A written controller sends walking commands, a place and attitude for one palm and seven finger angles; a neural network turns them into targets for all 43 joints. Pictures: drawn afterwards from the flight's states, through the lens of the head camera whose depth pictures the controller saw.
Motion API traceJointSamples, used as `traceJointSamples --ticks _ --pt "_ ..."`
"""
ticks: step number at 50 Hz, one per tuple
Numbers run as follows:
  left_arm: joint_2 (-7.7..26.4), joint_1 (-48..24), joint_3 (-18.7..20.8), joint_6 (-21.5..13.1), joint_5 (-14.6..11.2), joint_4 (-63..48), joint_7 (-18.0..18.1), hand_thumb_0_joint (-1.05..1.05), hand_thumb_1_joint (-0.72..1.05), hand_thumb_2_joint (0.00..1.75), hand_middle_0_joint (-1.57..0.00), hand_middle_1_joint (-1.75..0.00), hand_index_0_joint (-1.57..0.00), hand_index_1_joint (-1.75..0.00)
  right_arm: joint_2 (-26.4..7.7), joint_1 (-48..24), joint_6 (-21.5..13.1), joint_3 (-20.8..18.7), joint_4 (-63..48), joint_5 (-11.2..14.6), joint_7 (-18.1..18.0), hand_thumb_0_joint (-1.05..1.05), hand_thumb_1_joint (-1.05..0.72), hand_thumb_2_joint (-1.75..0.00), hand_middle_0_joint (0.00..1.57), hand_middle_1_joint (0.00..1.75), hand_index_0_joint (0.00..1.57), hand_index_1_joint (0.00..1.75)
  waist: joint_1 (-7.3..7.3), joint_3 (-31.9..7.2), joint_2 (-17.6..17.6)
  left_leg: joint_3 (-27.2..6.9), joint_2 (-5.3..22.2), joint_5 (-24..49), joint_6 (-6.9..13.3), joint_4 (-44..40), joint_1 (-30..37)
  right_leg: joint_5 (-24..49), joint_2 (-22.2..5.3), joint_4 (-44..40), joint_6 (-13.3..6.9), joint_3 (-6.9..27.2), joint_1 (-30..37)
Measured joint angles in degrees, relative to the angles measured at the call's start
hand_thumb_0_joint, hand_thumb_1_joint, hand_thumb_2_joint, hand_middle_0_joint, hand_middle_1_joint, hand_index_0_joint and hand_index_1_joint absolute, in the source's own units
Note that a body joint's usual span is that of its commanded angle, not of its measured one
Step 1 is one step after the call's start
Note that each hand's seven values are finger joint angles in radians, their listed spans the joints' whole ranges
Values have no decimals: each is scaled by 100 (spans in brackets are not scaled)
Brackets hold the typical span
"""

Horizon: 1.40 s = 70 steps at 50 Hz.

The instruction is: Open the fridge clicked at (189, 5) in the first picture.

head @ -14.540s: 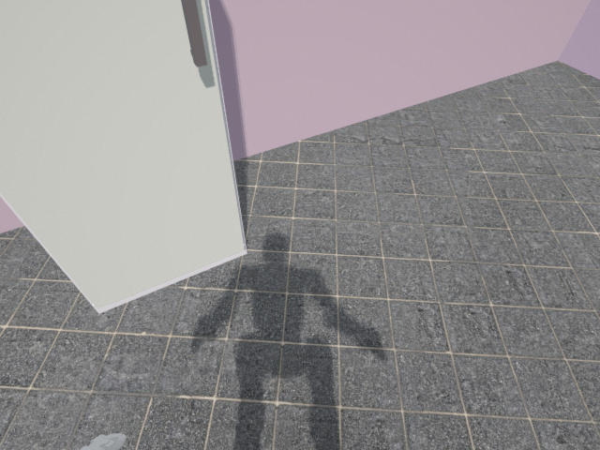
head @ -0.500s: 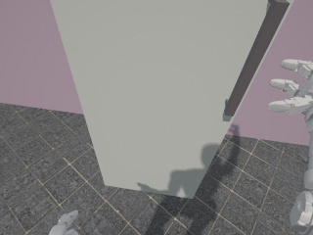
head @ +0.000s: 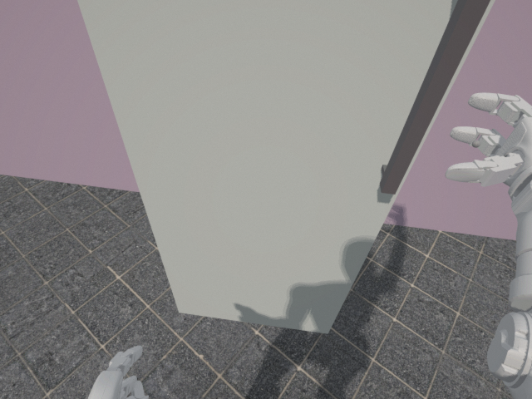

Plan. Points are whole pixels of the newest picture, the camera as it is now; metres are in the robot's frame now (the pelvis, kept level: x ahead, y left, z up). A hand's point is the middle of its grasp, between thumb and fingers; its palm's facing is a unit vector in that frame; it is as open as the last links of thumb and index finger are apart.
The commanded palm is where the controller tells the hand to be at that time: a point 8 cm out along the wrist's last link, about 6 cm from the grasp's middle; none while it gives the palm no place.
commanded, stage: move the hooked fingers beside the handle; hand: right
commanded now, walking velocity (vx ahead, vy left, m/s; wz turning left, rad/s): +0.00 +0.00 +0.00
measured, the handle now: (418, 106) +0.48 -0.17 +0.24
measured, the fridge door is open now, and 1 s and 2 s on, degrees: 0 0 0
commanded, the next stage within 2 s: feel for the door with the fingertips in 0.34 s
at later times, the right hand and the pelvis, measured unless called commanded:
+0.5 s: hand (481, 144) +0.42 -0.25 +0.23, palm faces +0.09 +1.00 -0.01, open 14.0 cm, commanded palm +0.39 -0.28 +0.23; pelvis +0.00 +0.00 +0.00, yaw +0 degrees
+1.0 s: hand (448, 137) +0.42 -0.20 +0.23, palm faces +0.10 +1.00 +0.00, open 14.0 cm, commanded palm +0.40 -0.24 +0.23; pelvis +0.00 +0.00 +0.00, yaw -1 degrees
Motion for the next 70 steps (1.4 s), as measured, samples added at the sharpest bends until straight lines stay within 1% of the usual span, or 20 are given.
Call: traceJointSamples --ticks 7,11,15,19,23,27,33,38,41,44,48,52,57,62,66,70 --pt "54 169 36 41 -23 49 36 1 91 90 -20 -30 -21 -30 -227 138 0 -107 -87 29 167 -1 50 -30 30 120 30 120 -29 25 24 11 -23 2 5 -48 38 -29 -21 17 7 14 3" --pt "115 224 83 32 -35 108 40 2 91 90 -20 -30 -21 -30 -225 165 26 -26 -221 117 262 -1 50 -30 30 120 30 120 -73 15 31 43 -11 -8 -3 -52 49 -47 -8 47 0 47 -17" --pt "152 179 103 28 -41 139 43 2 91 90 -20 -30 -21 -30 -154 122 114 92 -234 160 263 -1 50 -30 30 120 30 120 -87 3 34 69 8 -22 -14 -28 28 -60 10 86 -12 74 -58" --pt "135 77 92 15 -25 121 54 2 91 90 -20 -30 -21 -30 -84 20 151 141 -102 121 174 -1 50 -30 30 120 30 120 -57 7 43 76 20 -22 -23 -8 -15 -59 21 108 -23 83 -105" --pt "79 23 63 -1 2 42 45 2 91 90 -20 -30 -21 -30 -59 -13 69 90 -104 42 73 -1 50 -30 30 120 30 120 -21 23 62 49 16 -5 -24 -26 -23 -47 19 81 -24 57 -96" --pt "35 40 44 -12 0 11 25 1 91 90 -20 -30 -21 -30 -15 -51 25 150 -189 60 45 -1 50 -30 30 120 30 120 -38 17 61 33 16 -2 -29 -44 -1 -51 20 63 -26 42 -69" --pt "14 46 50 38 0 52 -37 1 91 90 -20 -30 -21 -30 275 5 232 354 -551 123 -83 -1 50 -30 30 120 29 120 -111 -17 1 28 38 -17 -43 -43 27 -63 43 53 -37 39 -37" --pt "-34 -48 45 109 25 87 -76 2 91 90 -20 -30 -21 -30 613 152 420 454 -978 137 -352 -1 50 -30 30 120 30 120 -149 -22 -33 16 48 -26 -47 -35 66 -52 54 19 -38 27 26" --pt "-79 -130 25 164 39 93 -86 2 91 90 -20 -30 -21 -30 748 216 516 485 -1155 108 -513 -1 50 -30 30 120 30 120 -155 -23 -25 5 38 -23 -38 -40 99 -38 46 -10 -29 17 75" --pt "-115 -207 6 215 53 86 -80 2 91 90 -20 -30 -21 -30 812 207 603 505 -1205 56 -636 -1 50 -30 30 120 30 120 -155 -18 -10 6 25 -19 -22 -45 131 -20 34 -35 -14 20 117" --pt "-128 -276 -19 267 56 80 -33 2 91 90 -20 -30 -21 -30 735 55 657 504 -973 -8 -709 -1 50 -30 30 120 30 120 -135 -12 10 32 1 -2 5 -66 160 9 13 -57 10 46 138" --pt "-92 -264 0 265 49 91 9 1 91 90 -20 -30 -21 -30 596 -154 584 523 -638 -34 -687 -1 50 -30 30 120 30 120 -120 7 16 68 -21 22 30 -89 159 40 -6 -63 30 84 117" --pt "-11 -155 52 242 38 152 37 1 91 90 -20 -30 -21 -30 475 -339 403 504 -287 -4 -559 -1 50 -30 30 120 30 120 -97 3 13 95 -37 40 48 -97 125 65 -20 -64 45 113 71" --pt "52 -17 99 209 26 224 49 1 91 90 -20 -30 -21 -30 354 -497 259 451 118 -11 -469 -1 50 -30 30 120 30 120 -37 0 22 92 -53 48 58 -80 59 70 -37 -41 51 114 5" --pt "77 106 128 156 28 272 61 1 91 90 -20 -30 -21 -30 252 -614 78 381 425 -45 -414 -1 50 -30 30 121 30 120 23 20 37 78 -66 60 61 -71 -2 70 -51 -20 50 102 -55" --pt "96 248 159 100 35 327 62 1 91 90 -20 -30 -20 -30 184 -705 -98 355 626 -68 -328 -1 50 -30 34 123 33 123 40 33 37 74 -69 73 57 -67 -51 68 -55 7 46 101 -114"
